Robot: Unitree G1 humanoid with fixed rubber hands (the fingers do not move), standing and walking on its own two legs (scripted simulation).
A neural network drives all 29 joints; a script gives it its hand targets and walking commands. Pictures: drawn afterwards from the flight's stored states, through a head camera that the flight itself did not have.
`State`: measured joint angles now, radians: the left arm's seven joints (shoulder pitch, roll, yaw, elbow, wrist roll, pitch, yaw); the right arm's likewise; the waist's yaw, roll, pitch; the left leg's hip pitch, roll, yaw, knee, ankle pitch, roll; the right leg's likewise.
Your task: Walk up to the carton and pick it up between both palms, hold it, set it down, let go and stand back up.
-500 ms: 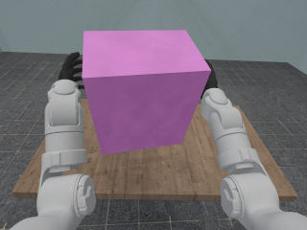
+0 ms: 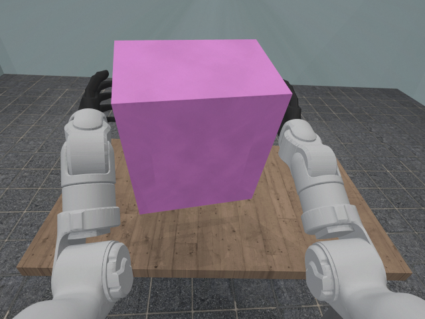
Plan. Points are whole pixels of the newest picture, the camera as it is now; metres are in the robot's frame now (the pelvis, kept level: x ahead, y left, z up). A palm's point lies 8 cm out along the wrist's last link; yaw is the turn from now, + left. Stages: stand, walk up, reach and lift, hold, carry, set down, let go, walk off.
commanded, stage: hold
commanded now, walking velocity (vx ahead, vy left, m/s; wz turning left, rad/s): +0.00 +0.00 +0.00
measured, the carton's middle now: (194, 132) +0.40 +0.03 +0.21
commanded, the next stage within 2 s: none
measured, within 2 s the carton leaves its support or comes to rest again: neither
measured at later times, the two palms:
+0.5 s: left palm (93, 117) +0.36 +0.20 +0.26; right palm (287, 121) +0.36 -0.13 +0.25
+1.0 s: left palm (94, 117) +0.36 +0.20 +0.26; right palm (287, 121) +0.36 -0.13 +0.25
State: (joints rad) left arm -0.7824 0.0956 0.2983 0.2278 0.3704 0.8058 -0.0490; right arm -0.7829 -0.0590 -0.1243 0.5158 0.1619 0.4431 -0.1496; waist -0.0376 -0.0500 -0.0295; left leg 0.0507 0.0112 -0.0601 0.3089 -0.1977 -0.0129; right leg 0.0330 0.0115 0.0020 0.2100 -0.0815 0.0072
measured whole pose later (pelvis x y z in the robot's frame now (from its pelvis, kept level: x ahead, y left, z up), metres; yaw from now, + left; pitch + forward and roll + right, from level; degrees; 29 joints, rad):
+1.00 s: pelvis +0.00 +0.00 +0.00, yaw +0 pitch -9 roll -1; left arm -0.79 0.10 0.30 0.27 0.37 0.81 -0.06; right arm -0.80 -0.06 -0.12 0.53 0.16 0.46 -0.16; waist -0.04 -0.05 -0.03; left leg 0.05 0.01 -0.06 0.31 -0.20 -0.01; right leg 0.03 0.01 0.00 0.21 -0.08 0.01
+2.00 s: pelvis +0.00 +0.00 +0.00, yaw +0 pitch -9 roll -1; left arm -0.80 0.10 0.30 0.24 0.37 0.82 -0.07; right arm -0.81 -0.06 -0.12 0.53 0.16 0.46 -0.16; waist -0.04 -0.05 -0.03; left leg 0.05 0.01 -0.06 0.31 -0.20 -0.01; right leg 0.03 0.01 0.00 0.21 -0.08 0.01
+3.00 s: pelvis +0.00 +0.00 +0.00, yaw +0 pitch -9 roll -1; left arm -0.81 0.11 0.30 0.26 0.38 0.82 -0.08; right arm -0.81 -0.07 -0.12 0.54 0.16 0.47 -0.16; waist -0.04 -0.05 -0.03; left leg 0.05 0.01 -0.06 0.31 -0.20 -0.01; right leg 0.03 0.01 0.00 0.21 -0.09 0.01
